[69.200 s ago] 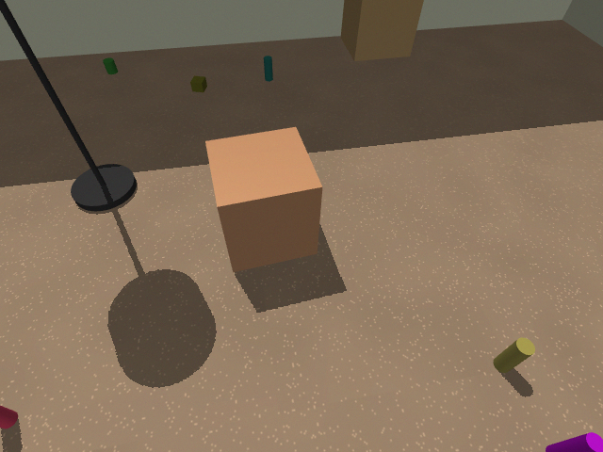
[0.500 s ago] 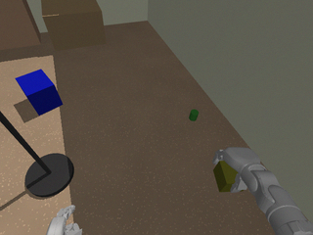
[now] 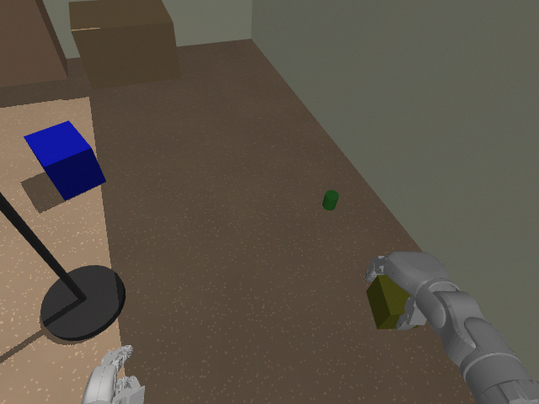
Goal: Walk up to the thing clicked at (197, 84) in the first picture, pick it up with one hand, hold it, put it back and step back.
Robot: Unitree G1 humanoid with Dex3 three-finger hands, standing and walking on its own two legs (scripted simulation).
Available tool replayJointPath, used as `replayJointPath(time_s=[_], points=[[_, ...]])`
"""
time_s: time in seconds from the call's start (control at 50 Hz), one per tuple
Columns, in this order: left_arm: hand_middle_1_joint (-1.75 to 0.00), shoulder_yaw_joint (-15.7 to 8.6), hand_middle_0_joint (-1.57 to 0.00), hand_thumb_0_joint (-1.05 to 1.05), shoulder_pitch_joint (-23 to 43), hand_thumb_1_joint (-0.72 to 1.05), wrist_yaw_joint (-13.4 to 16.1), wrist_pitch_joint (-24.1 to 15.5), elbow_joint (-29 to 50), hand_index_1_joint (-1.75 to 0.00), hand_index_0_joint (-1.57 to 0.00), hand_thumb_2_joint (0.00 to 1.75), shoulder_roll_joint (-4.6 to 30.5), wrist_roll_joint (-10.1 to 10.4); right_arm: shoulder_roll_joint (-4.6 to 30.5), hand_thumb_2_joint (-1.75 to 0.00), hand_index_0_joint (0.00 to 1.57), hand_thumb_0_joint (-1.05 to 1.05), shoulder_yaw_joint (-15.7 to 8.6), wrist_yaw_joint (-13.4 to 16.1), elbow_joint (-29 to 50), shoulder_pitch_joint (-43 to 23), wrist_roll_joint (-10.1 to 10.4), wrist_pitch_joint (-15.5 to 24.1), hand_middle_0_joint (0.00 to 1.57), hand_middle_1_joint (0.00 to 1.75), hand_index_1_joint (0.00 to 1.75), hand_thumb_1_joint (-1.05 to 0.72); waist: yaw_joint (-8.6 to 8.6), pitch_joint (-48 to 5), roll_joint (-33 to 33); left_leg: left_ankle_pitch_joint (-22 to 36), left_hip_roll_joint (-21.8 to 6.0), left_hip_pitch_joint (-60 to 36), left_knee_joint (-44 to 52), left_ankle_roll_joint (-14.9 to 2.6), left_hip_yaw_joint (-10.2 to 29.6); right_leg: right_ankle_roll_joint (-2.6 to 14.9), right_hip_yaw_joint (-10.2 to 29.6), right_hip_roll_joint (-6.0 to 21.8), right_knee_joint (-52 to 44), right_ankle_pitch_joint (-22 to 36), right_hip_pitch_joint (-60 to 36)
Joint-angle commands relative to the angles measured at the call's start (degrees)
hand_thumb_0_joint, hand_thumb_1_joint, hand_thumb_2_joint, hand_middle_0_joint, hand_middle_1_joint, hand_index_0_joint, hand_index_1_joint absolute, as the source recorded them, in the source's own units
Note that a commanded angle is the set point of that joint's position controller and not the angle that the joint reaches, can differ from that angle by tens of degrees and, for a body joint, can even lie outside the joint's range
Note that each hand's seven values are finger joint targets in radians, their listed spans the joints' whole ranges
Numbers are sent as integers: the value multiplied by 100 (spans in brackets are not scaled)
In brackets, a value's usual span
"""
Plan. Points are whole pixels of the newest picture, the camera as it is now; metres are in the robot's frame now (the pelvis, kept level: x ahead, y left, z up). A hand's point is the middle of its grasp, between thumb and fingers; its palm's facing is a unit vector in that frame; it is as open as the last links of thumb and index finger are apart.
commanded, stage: hold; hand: right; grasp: from above
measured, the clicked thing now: (397, 301) +0.30 -0.23 -0.07
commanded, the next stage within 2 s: crouch in 0.40 s
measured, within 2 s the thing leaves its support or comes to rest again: neither
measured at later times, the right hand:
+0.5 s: hand (405, 293) +0.29 -0.22 -0.03, palm faces -0.48 +0.03 -0.88, open 9.8 cm
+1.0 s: hand (387, 309) +0.32 -0.24 -0.15, palm faces -0.44 -0.06 -0.90, open 9.8 cm
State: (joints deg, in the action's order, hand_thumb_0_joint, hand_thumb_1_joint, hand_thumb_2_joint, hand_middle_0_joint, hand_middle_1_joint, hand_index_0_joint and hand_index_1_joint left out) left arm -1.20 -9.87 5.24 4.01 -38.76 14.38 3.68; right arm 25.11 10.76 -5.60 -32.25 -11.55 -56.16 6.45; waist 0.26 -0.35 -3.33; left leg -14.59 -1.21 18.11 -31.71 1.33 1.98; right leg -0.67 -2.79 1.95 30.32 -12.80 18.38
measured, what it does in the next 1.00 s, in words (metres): lowers itself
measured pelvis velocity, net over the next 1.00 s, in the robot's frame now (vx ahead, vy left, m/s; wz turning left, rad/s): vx -0.02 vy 0.00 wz -0.02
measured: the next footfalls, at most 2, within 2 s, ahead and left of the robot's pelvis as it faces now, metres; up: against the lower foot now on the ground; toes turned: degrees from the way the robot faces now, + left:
none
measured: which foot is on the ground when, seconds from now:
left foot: down 0.00-1.00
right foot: down 0.00-1.00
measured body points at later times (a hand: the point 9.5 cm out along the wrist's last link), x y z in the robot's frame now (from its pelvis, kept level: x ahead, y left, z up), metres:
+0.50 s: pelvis +0.01 +0.00 +0.00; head +0.02 +0.02 +0.45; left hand +0.15 +0.25 -0.12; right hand +0.31 -0.22 +0.02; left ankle +0.02 +0.13 -0.73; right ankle +0.03 -0.13 -0.73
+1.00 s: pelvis -0.02 +0.00 -0.07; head +0.07 -0.01 +0.38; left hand +0.10 +0.27 -0.18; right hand +0.33 -0.24 -0.10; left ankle +0.02 +0.13 -0.73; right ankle +0.03 -0.13 -0.73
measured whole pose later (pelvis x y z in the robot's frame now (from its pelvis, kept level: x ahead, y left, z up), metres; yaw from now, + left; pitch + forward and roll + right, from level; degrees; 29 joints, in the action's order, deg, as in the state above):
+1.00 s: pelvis -0.02 +0.00 -0.07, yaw -1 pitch +15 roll +1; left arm -3.7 -11.3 1.7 6.3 -38.4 15.3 0.3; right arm 24.8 8.5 14.5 -58.0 -25.9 -68.7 12.0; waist -2.8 -6.3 -0.8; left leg -24.8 -0.9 49.4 -58.9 1.7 0.5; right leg -0.7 -0.1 2.4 59.5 -23.4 51.5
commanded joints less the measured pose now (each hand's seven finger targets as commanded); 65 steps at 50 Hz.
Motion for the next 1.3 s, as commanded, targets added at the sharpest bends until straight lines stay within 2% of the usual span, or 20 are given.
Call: replayJointPath(time_s=[0.0, 0.06, 0.1, 0.18, 0.24, 0.28, 0.4, 0.48, 0.5, 0.52, 0.64, 0.72, 0.86, 0.92, 0.98, 1.02, 1.14, 1.18, 1.26, 1.28], points=[[-30, -207, -20, 0, 572, 90, 48, -235, 828, -30, -20, 90, 697, -5, 1284, -69, 114, 0, -763, 238, 1139, -1728, 75, 85, 111, 58, 56, -80, 29, -1370, 191, 385, 285, -118, 651, -163, -106, 146, 43, -262, -422, 472, -876], [-30, -200, -20, 0, 560, 90, 62, -211, 790, -30, -20, 90, 704, -2, 1281, -68, 113, 0, -686, 281, 1093, -2067, 4, 107, 111, 58, 56, -79, -75, -1351, 223, 472, 302, -32, 630, -163, -112, 141, 60, -244, -424, 545, -929], [-30, -219, -20, 0, 540, 90, 64, -201, 784, -30, -20, 90, 686, 2, 1361, -69, 114, 0, -807, 324, 1186, -1983, -2, 117, 111, 58, 56, -79, 51, -1530, 202, 588, 287, -214, 625, -156, -113, 140, 53, -261, -397, 683, -975], [-30, -232, -20, 0, 539, 90, 61, -177, 755, -30, -20, 90, 708, -6, 1253, -70, 116, 0, -722, 341, 1106, -2010, -3, 90, 113, 59, 57, -81, -18, -1493, 221, 696, 302, -186, 628, -157, -119, 140, 43, -247, -400, 774, -1001], [-30, -253, -20, 0, 502, 90, 54, -150, 763, -30, -20, 90, 713, 3, 1317, -71, 114, 0, -799, 338, 995, -1774, -23, 94, 112, 59, 57, -79, 40, -1487, 216, 763, 276, -273, 652, -158, -109, 146, 26, -268, -411, 837, -994], [-30, -248, -20, 0, 521, 90, 49, -136, 778, -30, -20, 90, 703, 13, 1228, -71, 115, 0, -661, 318, 1067, -1925, 6, 93, 112, 60, 57, -80, 6, -1435, 195, 763, 294, -244, 655, -172, -127, 136, 48, -246, -457, 851, -1017], [-30, -266, -20, 0, 453, 90, 55, -99, 739, -30, -20, 90, 712, 3, 1356, -72, 115, 0, -754, 333, 1073, -2056, -21, 135, 112, 60, 58, -80, -12, -1583, 132, 936, 268, -303, 651, -159, -103, 146, 28, -268, -413, 984, -1077], [-30, -269, -20, 0, 453, 90, 46, -83, 762, -30, -20, 91, 713, 26, 1280, -62, 115, 0, -728, 369, 991, -1924, -20, 145, 105, 67, 57, -87, 31, -1547, 202, 941, 285, -338, 643, -169, -143, 141, 51, -256, -441, 1003, -1041], [-30, -274, -20, 0, 447, 87, 42, -70, 759, -30, -20, 89, 725, 30, 1353, -54, 107, 0, -789, 380, 981, -1973, -25, 148, 97, 64, 52, -79, 21, -1545, 132, 941, 283, -328, 646, -179, -132, 138, 36, -256, -447, 1013, -1064], [-30, -273, -20, 0, 434, 89, 45, -59, 757, -30, -20, 90, 710, 28, 1273, -58, 107, 0, -732, 376, 821, -1885, -57, 138, 100, 60, 54, -72, -10, -1464, 172, 963, 286, -290, 635, -173, -146, 142, 35, -253, -431, 1031, -1024], [-30, -282, -20, 0, 343, 89, 7, 13, 728, -30, -20, 90, 725, -1, 1093, -63, 107, 0, -668, 574, 345, -1698, -144, 297, 103, 61, 56, -72, -92, -1220, 432, 703, 275, -3, 530, -184, -149, 146, 69, -240, -317, 772, -727], [-30, -307, -20, 0, 235, 89, -46, 67, 628, -30, -20, 90, 729, -91, 1075, -67, 108, 0, -752, 1009, -137, -1858, -381, 522, 105, 60, 57, -73, -190, -1249, 483, 595, 235, 536, 105, -162, -137, 139, 63, -285, 228, 592, -188], [-30, -479, -20, 0, -299, 90, -250, 138, 514, -30, -20, 90, 849, -305, 1088, -70, 110, 0, -688, 1986, -1194, -3002, -1065, 655, 107, 60, 58, -75, -451, -2133, 237, 317, 275, 2257, -1436, -208, -176, 115, 93, -238, 2008, 266, 1248], [-30, -539, -20, 0, -407, 90, -316, 109, 490, -30, -20, 90, 925, -364, 1160, -71, 107, 0, -715, 2380, -1734, -3408, -1204, 575, 105, 61, 58, -71, -469, -2292, 268, -139, 265, 2976, -2019, -218, -199, 125, 115, -239, 2625, -246, 2166], [-30, -598, -20, 0, -570, 90, -331, 41, 398, -30, -20, 90, 982, -404, 1356, -71, 106, 0, -773, 2603, -1827, -4006, -1323, 485, 104, 60, 58, -69, -504, -2970, -117, -302, 286, 3571, -2622, -270, -262, 120, 196, -221, 3132, -369, 2462], [-30, -584, -20, 0, -633, 90, -327, -23, 311, -30, -20, 90, 979, -456, 1236, -69, 106, 0, -738, 2675, -2231, -3973, -1281, 384, 103, 59, 57, -70, -578, -3112, -110, -344, 304, 3981, -3037, -279, -319, 152, 262, -194, 3514, -390, 2903], [-30, -676, -20, 0, -832, 90, -307, -217, 208, -30, -20, 90, 1096, -555, 1849, -68, 106, 0, -1104, 2685, -2290, -4434, -1329, 309, 103, 58, 55, -70, -552, -3952, -424, -844, 290, 5114, -4168, -351, -432, 109, 491, -127, 4369, -892, 3828], [-30, -686, -20, 0, -837, 89, -324, -273, 174, -30, -20, 90, 1087, -586, 1684, -67, 104, 0, -1045, 2613, -2313, -4602, -1259, 321, 100, 59, 55, -69, -664, -3962, -419, -1087, 293, 5511, -4434, -353, -464, 97, 576, -104, 4573, -1193, 4180], [-30, -640, -20, 0, -908, 89, -372, -363, 129, -30, -20, 90, 1104, -631, 2096, -67, 103, 0, -1281, 2522, -2657, -4598, -1331, 381, 99, 60, 56, -67, -713, -3978, -360, -1502, 282, 6042, -4897, -347, -477, 135, 577, -144, 5123, -1715, 5042], [-30, -613, -20, 0, -914, 89, -399, -386, 110, -30, -20, 90, 1086, -651, 2049, -68, 103, 0, -1269, 2506, -2778, -4583, -1317, 400, 99, 60, 56, -67, -751, -3977, -315, -1532, 282, 6174, -5027, -343, -483, 155, 566, -150, 5298, -1743, 5256]])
